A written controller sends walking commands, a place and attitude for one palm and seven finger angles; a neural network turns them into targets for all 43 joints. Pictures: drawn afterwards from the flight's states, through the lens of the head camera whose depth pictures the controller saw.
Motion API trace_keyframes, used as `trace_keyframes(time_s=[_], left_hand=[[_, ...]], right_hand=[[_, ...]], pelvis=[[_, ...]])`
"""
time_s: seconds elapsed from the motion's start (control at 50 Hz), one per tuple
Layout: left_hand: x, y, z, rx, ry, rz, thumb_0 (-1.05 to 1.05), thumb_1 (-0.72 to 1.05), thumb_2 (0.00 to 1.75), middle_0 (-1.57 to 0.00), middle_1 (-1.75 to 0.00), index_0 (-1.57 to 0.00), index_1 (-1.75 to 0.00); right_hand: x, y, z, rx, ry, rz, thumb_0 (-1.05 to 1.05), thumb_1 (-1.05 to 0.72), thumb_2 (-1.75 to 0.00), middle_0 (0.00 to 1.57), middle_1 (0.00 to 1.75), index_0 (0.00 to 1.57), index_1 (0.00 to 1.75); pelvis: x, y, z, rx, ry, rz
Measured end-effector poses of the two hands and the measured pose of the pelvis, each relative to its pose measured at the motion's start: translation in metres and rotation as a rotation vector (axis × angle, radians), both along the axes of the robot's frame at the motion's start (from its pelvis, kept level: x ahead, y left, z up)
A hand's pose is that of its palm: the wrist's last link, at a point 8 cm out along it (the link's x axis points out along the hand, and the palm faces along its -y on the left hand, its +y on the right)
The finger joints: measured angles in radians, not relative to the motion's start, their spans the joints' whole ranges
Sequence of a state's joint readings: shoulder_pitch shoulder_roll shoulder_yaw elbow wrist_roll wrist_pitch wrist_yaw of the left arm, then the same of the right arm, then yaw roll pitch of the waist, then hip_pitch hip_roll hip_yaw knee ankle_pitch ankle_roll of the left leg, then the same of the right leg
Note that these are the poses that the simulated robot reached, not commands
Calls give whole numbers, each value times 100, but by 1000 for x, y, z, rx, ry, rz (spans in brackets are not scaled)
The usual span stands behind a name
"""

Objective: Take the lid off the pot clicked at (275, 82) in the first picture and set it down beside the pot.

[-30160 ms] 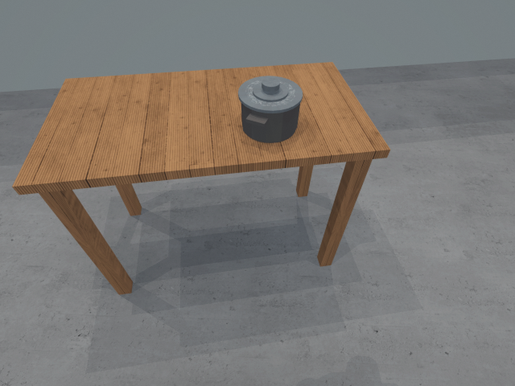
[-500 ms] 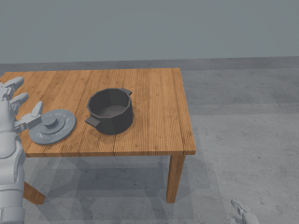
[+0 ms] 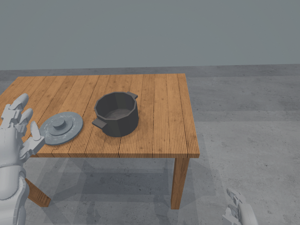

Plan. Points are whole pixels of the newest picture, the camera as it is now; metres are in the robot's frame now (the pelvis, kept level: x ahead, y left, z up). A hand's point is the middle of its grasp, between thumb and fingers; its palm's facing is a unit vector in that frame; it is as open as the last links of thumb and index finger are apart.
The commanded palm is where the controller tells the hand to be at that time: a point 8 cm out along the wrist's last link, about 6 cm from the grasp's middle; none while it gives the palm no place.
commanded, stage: draw the hand back to the body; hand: left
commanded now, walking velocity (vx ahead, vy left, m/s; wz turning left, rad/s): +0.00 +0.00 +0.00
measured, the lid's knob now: (58, 123) +0.47 +0.42 -0.05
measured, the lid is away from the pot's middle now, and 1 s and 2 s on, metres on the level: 0.24 0.24 0.24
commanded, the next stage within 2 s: step back with the hand held close in 0.54 s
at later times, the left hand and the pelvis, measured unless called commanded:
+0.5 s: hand (29, 173) +0.17 +0.26 +0.15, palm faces +0.38 -0.86 -0.35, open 7.4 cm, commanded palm +0.12 +0.30 +0.17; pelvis -0.01 +0.02 +0.00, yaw +1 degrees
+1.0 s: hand (22, 185) +0.15 +0.27 +0.13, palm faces +0.24 -0.86 -0.45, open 7.4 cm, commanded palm +0.10 +0.33 +0.17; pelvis -0.03 +0.05 -0.01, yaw +0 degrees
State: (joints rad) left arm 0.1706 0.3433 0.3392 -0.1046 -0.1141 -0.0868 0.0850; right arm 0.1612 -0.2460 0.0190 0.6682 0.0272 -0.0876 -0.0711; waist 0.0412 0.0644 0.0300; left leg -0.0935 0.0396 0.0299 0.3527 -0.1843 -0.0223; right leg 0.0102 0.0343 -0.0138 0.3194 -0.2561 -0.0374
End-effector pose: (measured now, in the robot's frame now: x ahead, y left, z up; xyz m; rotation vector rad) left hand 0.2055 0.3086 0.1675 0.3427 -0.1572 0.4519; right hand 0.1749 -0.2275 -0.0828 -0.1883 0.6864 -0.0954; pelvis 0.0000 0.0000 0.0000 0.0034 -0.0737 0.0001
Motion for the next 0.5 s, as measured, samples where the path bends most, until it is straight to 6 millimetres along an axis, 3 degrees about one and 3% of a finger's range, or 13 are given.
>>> trace_keyframes(time_s=[0.5], left_hand=[[-75,-12,-1,47,43,-74,1,89,90,-21,-30,-21,-31]], right_hand=[[2,38,11,0,-65,54,2,-91,-90,20,30,20,30]], pelvis=[[-8,22,-1,-12,-20,12]])
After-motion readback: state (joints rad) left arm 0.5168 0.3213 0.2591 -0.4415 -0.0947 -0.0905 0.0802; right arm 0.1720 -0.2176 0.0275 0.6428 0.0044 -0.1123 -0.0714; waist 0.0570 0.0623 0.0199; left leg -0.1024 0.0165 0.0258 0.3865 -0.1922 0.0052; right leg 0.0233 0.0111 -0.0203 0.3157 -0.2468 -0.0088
